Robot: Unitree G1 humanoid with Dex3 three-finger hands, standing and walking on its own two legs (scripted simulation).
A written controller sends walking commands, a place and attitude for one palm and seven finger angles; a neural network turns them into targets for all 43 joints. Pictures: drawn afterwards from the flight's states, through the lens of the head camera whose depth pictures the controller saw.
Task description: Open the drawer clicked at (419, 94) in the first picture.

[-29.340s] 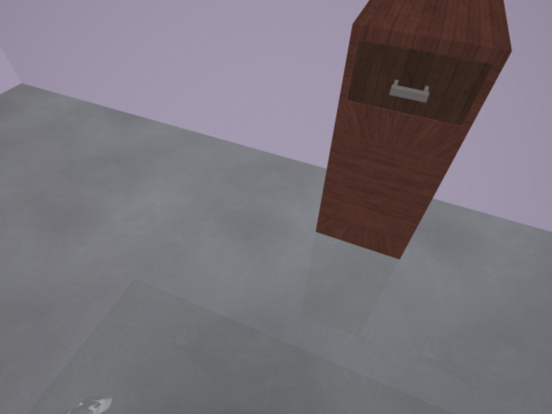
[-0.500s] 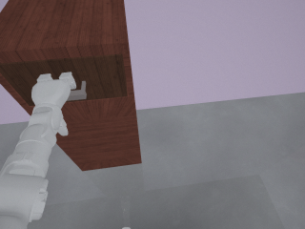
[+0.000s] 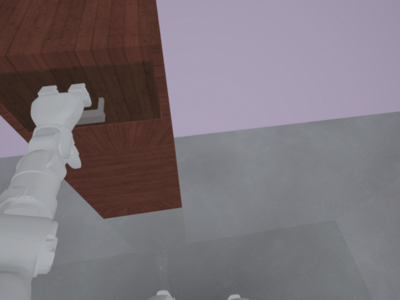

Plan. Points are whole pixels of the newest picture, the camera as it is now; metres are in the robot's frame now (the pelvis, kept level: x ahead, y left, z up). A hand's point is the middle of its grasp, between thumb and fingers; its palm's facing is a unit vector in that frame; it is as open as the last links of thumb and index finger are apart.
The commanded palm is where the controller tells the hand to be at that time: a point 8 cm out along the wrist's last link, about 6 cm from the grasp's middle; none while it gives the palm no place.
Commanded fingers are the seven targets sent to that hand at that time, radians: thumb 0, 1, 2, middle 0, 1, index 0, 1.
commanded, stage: lower the fingers behind the handle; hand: left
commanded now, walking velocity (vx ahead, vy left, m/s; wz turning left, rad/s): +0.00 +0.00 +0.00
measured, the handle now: (81, 110) +0.52 +0.26 +0.05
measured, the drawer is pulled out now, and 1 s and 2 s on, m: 0.00 0.00 0.00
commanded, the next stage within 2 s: lift the fingers back up to retry in 0.12 s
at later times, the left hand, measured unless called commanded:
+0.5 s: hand (69, 125) +0.47 +0.27 +0.06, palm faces -0.04 -0.03 -1.00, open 13.8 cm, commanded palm +0.45 +0.27 +0.12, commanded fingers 0.00 -0.50 0.30 -0.30 -1.20 -0.30 -1.20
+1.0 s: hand (59, 112) +0.46 +0.27 +0.11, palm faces -0.06 -0.03 -1.00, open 13.8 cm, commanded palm +0.44 +0.27 +0.17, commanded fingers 0.00 -0.50 0.30 -0.30 -1.20 -0.30 -1.20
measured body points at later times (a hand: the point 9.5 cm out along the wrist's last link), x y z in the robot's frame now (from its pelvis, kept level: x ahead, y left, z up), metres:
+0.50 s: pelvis +0.01 +0.01 +0.01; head +0.08 +0.00 +0.45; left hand +0.46 +0.27 +0.12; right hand +0.05 -0.27 -0.12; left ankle +0.02 +0.11 -0.70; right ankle -0.01 -0.12 -0.70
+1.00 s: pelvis +0.03 +0.00 +0.02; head +0.07 -0.01 +0.47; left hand +0.46 +0.27 +0.16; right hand +0.12 -0.26 -0.11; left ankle +0.02 +0.11 -0.70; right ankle -0.01 -0.12 -0.70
